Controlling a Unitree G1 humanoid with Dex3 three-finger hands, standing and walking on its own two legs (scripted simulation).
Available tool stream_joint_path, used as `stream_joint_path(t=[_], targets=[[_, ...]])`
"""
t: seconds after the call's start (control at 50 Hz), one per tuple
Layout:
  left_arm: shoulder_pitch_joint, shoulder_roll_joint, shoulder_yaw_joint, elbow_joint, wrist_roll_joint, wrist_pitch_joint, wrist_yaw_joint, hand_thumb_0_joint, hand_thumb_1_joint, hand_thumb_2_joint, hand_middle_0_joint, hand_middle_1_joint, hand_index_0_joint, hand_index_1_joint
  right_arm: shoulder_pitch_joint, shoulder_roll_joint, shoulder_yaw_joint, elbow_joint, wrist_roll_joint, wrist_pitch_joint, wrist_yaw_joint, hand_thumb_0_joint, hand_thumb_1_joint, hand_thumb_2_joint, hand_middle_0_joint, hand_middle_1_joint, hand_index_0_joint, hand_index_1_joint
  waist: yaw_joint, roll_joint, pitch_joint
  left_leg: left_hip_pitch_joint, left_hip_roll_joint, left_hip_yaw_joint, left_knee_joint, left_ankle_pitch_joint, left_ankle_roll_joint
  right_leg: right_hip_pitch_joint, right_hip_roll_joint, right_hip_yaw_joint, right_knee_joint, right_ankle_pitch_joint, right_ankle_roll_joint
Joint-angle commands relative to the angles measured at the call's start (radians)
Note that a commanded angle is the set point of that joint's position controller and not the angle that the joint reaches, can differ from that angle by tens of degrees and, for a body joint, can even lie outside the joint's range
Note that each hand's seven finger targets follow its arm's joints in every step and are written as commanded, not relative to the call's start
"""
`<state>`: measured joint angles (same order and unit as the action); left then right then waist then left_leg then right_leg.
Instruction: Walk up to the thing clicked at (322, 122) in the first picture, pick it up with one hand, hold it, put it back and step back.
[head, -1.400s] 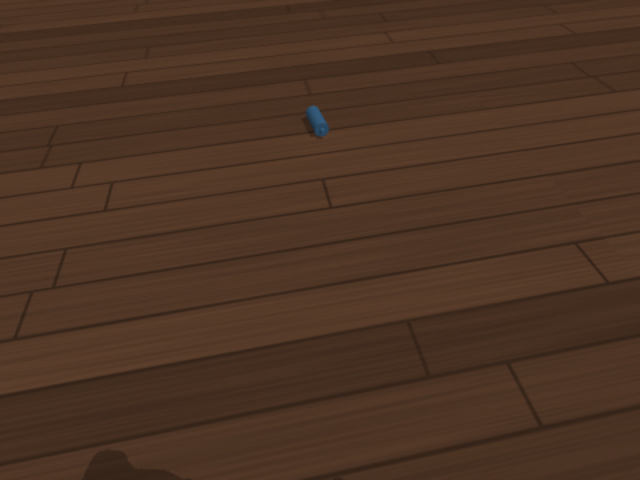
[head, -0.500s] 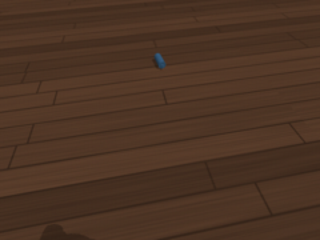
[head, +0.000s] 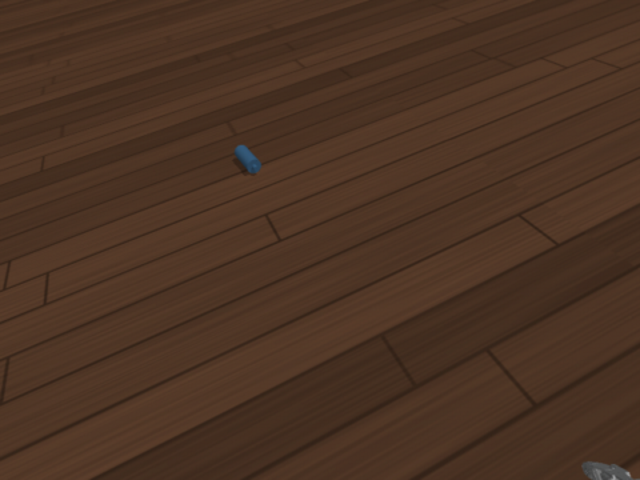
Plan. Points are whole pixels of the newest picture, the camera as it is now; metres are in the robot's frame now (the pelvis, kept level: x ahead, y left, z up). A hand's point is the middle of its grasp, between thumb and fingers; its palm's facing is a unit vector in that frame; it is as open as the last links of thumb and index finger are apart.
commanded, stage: walk up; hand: left
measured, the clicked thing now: (248, 159) +1.90 +0.53 -0.72
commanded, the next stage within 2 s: none
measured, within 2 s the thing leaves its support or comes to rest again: neither
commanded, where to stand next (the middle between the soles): +1.41 +0.72 m, yaw -61 degrees
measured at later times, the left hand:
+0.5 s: hand (132, 369) +0.37 +0.41 -0.15, palm faces -0.29 -0.80 -0.53, open 7.4 cm
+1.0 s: hand (198, 208) +0.78 +0.35 -0.12, palm faces -0.38 -0.77 -0.51, open 7.4 cm
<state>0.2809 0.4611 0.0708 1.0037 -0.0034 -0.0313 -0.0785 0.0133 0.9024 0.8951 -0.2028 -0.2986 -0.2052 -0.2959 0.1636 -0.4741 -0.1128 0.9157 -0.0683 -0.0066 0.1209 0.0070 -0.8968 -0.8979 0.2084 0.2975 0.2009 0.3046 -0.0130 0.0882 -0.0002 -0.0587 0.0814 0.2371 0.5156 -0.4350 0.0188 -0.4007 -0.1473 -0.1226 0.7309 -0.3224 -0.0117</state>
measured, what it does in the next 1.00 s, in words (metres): walks ahead, turning right: right foot, then left foot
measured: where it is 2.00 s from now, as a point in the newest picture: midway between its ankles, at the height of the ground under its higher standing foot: (263, 296)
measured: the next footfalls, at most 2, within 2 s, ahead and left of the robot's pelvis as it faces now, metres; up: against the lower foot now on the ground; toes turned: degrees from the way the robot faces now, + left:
right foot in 0.02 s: +0.10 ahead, -0.14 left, +0.00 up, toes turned -10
left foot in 0.46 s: +0.43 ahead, +0.20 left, +0.00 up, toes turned -11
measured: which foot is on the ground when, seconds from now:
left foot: down 0.00-0.00, up 0.02-0.44, down 0.46-0.88, up 0.90-1.00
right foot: up 0.00-0.00, down 0.02-0.48, up 0.50-0.84, down 0.86-1.00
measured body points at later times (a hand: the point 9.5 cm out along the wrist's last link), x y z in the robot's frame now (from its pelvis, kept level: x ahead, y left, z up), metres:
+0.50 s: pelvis +0.27 +0.10 -0.03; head +0.31 +0.09 +0.42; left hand +0.39 +0.45 -0.12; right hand +0.34 -0.27 -0.10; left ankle +0.39 +0.20 -0.73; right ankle +0.07 -0.12 -0.70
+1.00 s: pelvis +0.54 +0.16 -0.01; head +0.54 +0.12 +0.44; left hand +0.79 +0.39 -0.09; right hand +0.45 -0.13 -0.15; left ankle +0.53 +0.29 -0.64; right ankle +0.54 +0.04 -0.73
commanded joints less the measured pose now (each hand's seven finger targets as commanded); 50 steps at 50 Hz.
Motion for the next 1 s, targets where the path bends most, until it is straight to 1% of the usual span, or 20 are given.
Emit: stream_joint_path(t=[0.0, 0.02, 0.06, 0.12, 0.2, 0.36, 0.4, 0.44, 0.46, 0.48, 0.5, 0.56, 0.64, 0.72, 0.78, 0.82, 0.84, 0.86, 0.9, 0.98], targets=[[0.415, 0.307, 0.097, 0.057, 0.017, -0.034, 0.066, 0.000, 0.900, 0.900, -0.200, -0.300, -0.200, -0.300, -0.341, -0.071, -0.002, -0.238, -0.006, -0.022, 0.000, 0.000, -0.900, -0.900, 0.200, 0.300, 0.200, 0.300, 0.264, -0.516, 0.049, -0.876, -0.122, -0.054, 0.649, -0.334, 0.008, 0.586, -0.078, 0.365, -0.308, -0.342, -0.107], [0.310, 0.287, 0.085, -0.006, 0.020, -0.033, 0.079, 0.000, 0.900, 0.900, -0.200, -0.300, -0.200, -0.300, -0.328, -0.077, 0.011, -0.267, 0.009, -0.018, 0.012, 0.000, -0.900, -0.900, 0.200, 0.300, 0.200, 0.300, 0.194, -0.426, 0.110, -0.905, -0.077, -0.234, 0.747, -0.225, -0.023, 0.437, -0.208, 0.688, -0.483, -0.587, -0.149], [0.062, 0.360, 0.072, -0.123, 0.010, -0.064, 0.099, 0.000, 0.900, 0.900, -0.200, -0.300, -0.200, -0.300, -0.294, -0.173, -0.016, -0.266, 0.022, -0.028, 0.024, 0.000, -0.900, -0.900, 0.200, 0.300, 0.200, 0.300, 0.066, -0.238, 0.134, -0.848, 0.011, -0.389, 0.688, -0.116, -0.027, 0.279, -0.331, 0.958, -0.694, -0.740, -0.284], [-0.030, 0.362, 0.076, -0.149, 0.001, -0.084, 0.115, 0.000, 0.900, 0.900, -0.200, -0.300, -0.200, -0.300, -0.191, -0.230, -0.022, -0.214, 0.031, -0.021, 0.023, 0.000, -0.900, -0.900, 0.200, 0.300, 0.200, 0.300, -0.002, -0.211, 0.059, -0.709, 0.082, -0.400, 0.605, 0.018, -0.020, 0.258, -0.261, 0.673, -0.583, -0.465, -0.204], [-0.008, 0.344, 0.065, -0.150, -0.003, -0.110, 0.118, 0.000, 0.900, 0.900, -0.200, -0.300, -0.200, -0.300, -0.160, -0.226, -0.035, -0.221, 0.020, 0.009, 0.048, 0.000, -0.900, -0.900, 0.200, 0.300, 0.200, 0.300, -0.006, -0.174, 0.099, -0.571, 0.037, -0.307, 0.490, 0.214, -0.035, 0.072, -0.108, 0.411, -0.567, -0.319, -0.139], [0.072, 0.337, 0.073, -0.148, 0.015, -0.112, 0.123, 0.000, 0.900, 0.900, -0.200, -0.300, -0.200, -0.300, -0.229, -0.167, -0.031, -0.278, 0.028, 0.005, 0.054, 0.000, -0.900, -0.900, 0.200, 0.300, 0.200, 0.300, 0.016, -0.204, 0.073, -0.422, 0.021, -0.245, 0.188, 0.274, -0.053, 0.143, -0.038, 0.215, -0.438, 0.141, -0.124], [-0.002, 0.341, 0.068, -0.173, 0.016, -0.101, 0.130, 0.000, 0.900, 0.900, -0.200, -0.300, -0.200, -0.300, -0.098, -0.179, -0.054, -0.250, 0.028, 0.005, 0.043, 0.000, -0.900, -0.900, 0.200, 0.300, 0.200, 0.300, -0.068, -0.240, -0.013, -0.253, 0.009, -0.224, 0.163, 0.220, -0.038, 0.146, -0.089, 0.220, -0.289, 0.339, -0.121], [0.005, 0.244, 0.036, -0.201, 0.024, -0.087, 0.135, 0.000, 0.900, 0.900, -0.200, -0.300, -0.200, -0.300, 0.268, -0.270, -0.109, -0.152, 0.014, -0.007, 0.009, 0.000, -0.900, -0.900, 0.200, 0.300, 0.200, 0.300, -0.242, 0.041, -0.213, 0.224, -0.005, -0.320, 0.033, 0.116, 0.015, -0.057, 0.013, 0.148, 0.325, 0.320, -0.041], [0.082, 0.107, -0.013, -0.218, 0.019, -0.085, 0.138, 0.000, 0.900, 0.900, -0.200, -0.300, -0.200, -0.300, 0.316, -0.350, -0.128, -0.157, 0.012, -0.019, -0.019, 0.000, -0.900, -0.900, 0.200, 0.300, 0.200, 0.300, -0.231, 0.367, -0.250, 0.377, 0.252, -0.651, -0.065, -0.013, 0.014, -0.331, 0.148, 0.139, 0.614, -0.317, -0.024], [0.164, 0.164, -0.009, -0.207, -0.006, -0.079, 0.157, 0.000, 0.900, 0.900, -0.200, -0.300, -0.200, -0.300, 0.157, -0.415, -0.132, -0.190, 0.047, -0.026, -0.035, 0.000, -0.900, -0.900, 0.200, 0.300, 0.200, 0.300, -0.125, 0.385, -0.242, 0.313, 0.316, -0.957, -0.284, -0.127, 0.056, -0.431, 0.202, 0.179, 0.691, -0.273, -0.068], [0.148, 0.197, -0.008, -0.177, -0.001, -0.073, 0.164, 0.000, 0.900, 0.900, -0.200, -0.300, -0.200, -0.300, 0.040, -0.401, -0.135, -0.206, 0.067, -0.021, -0.039, 0.000, -0.900, -0.900, 0.200, 0.300, 0.200, 0.300, -0.079, 0.323, -0.198, 0.143, 0.329, -0.983, -0.348, -0.350, 0.095, -0.396, 0.097, 0.236, 0.744, -0.163, -0.094], [0.047, 0.259, 0.032, -0.123, -0.037, -0.058, 0.125, 0.000, 0.900, 0.900, -0.200, -0.300, -0.200, -0.300, 0.000, -0.208, -0.093, -0.207, 0.043, -0.032, -0.040, 0.000, -0.900, -0.900, 0.200, 0.300, 0.200, 0.300, -0.057, 0.100, -0.039, -0.114, 0.139, -0.420, -0.247, 0.020, -0.059, -0.236, 0.021, 0.240, 0.495, 0.076, -0.068], [0.026, 0.188, 0.015, -0.123, -0.028, -0.044, 0.118, 0.000, 0.900, 0.900, -0.200, -0.300, -0.200, -0.300, 0.104, -0.135, -0.063, -0.191, 0.032, -0.049, -0.050, 0.000, -0.900, -0.900, 0.200, 0.300, 0.200, 0.300, -0.052, 0.043, -0.071, -0.006, 0.120, -0.266, -0.164, 0.692, 0.009, -0.201, 0.072, 0.160, 0.335, 0.083, -0.014], [-0.082, 0.157, 0.005, -0.181, -0.028, -0.036, 0.118, 0.000, 0.900, 0.900, -0.200, -0.300, -0.200, -0.300, 0.066, -0.130, -0.065, -0.228, 0.009, -0.039, -0.046, 0.000, -0.900, -0.900, 0.200, 0.300, 0.200, 0.300, -0.059, 0.051, 0.029, -0.082, 0.109, -0.166, -0.208, 0.826, 0.028, -0.142, 0.101, 0.024, 0.061, 0.125, -0.013], [-0.027, 0.148, 0.015, -0.157, -0.028, -0.039, 0.122, 0.000, 0.900, 0.900, -0.200, -0.300, -0.200, -0.300, 0.046, -0.119, -0.068, -0.260, 0.004, -0.017, -0.047, 0.000, -0.900, -0.900, 0.200, 0.300, 0.200, 0.300, -0.041, 0.022, -0.021, -0.145, 0.078, -0.115, -0.053, 0.744, 0.004, 0.109, 0.152, -0.046, -0.109, 0.247, -0.028], [0.186, 0.184, 0.049, -0.097, -0.017, -0.033, 0.144, 0.000, 0.900, 0.900, -0.200, -0.300, -0.200, -0.300, -0.012, -0.120, -0.063, -0.296, 0.012, -0.007, -0.049, 0.000, -0.900, -0.900, 0.200, 0.300, 0.200, 0.300, 0.084, -0.041, -0.112, -0.300, 0.037, -0.068, 0.204, 0.768, -0.054, 0.428, 0.151, -0.036, -0.215, 0.292, -0.069], [0.313, 0.240, 0.079, -0.074, -0.009, -0.036, 0.160, 0.000, 0.900, 0.900, -0.200, -0.300, -0.200, -0.300, 0.022, -0.089, -0.049, -0.307, 0.011, -0.006, -0.051, 0.000, -0.900, -0.900, 0.200, 0.300, 0.200, 0.300, 0.145, -0.163, -0.169, -0.491, -0.017, -0.095, 0.449, 0.462, -0.090, 0.649, 0.053, 0.132, -0.261, 0.228, -0.132], [0.316, 0.297, 0.102, -0.100, -0.002, -0.038, 0.177, 0.000, 0.900, 0.900, -0.200, -0.300, -0.200, -0.300, 0.118, -0.059, -0.033, -0.304, 0.011, 0.001, -0.055, 0.000, -0.900, -0.900, 0.200, 0.300, 0.200, 0.300, 0.115, -0.294, -0.219, -0.743, -0.081, -0.187, 0.707, -0.167, -0.123, 0.779, -0.263, 0.612, -0.263, 0.125, -0.279], [0.128, 0.346, 0.101, -0.172, -0.023, -0.037, 0.208, 0.000, 0.900, 0.900, -0.200, -0.300, -0.200, -0.300, 0.143, -0.209, -0.073, -0.296, 0.005, 0.026, -0.070, 0.000, -0.900, -0.900, 0.200, 0.300, 0.200, 0.300, 0.055, -0.116, -0.190, -0.822, -0.010, -0.456, 0.965, -0.150, -0.158, 0.614, -0.426, 0.940, -0.410, -0.223, -0.413], [0.001, 0.268, 0.069, -0.193, -0.007, -0.073, 0.199, 0.000, 0.900, 0.900, -0.200, -0.300, -0.200, -0.300, 0.086, -0.162, -0.052, -0.267, 0.021, 0.033, -0.047, 0.000, -0.900, -0.900, 0.200, 0.300, 0.200, 0.300, -0.035, -0.069, 0.014, -0.622, 0.044, -0.412, 0.768, 0.087, -0.063, 0.168, -0.138, 0.428, -0.416, 0.028, -0.210]])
